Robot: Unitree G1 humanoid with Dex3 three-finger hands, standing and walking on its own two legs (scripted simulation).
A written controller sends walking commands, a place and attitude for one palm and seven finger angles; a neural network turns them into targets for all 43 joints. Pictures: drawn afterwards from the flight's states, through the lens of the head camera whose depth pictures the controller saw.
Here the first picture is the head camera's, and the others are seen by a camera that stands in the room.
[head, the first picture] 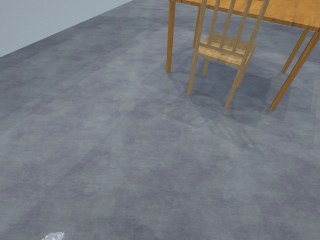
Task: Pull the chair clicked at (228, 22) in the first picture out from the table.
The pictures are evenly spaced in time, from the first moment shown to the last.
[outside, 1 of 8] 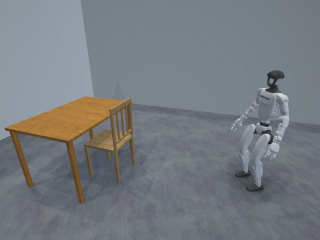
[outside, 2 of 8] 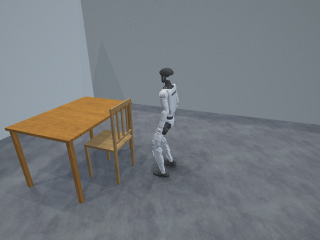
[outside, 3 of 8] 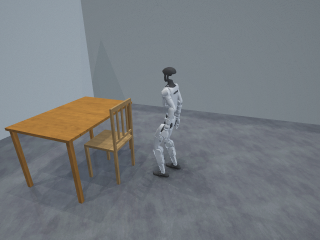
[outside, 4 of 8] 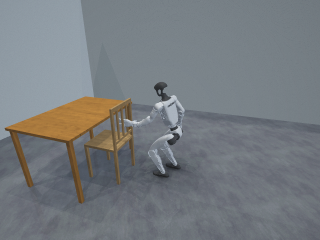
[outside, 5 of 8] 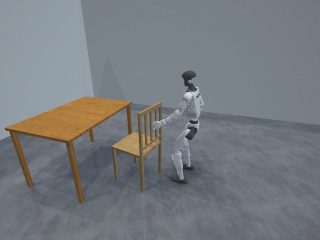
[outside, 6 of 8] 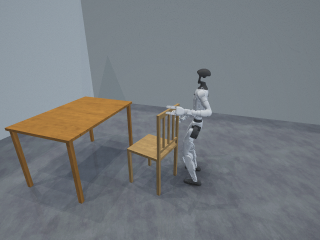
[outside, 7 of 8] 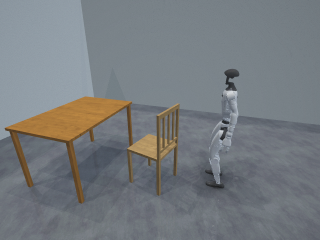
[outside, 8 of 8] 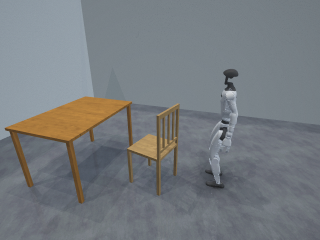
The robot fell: no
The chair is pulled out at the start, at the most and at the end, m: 0.00 0.55 0.55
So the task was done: yes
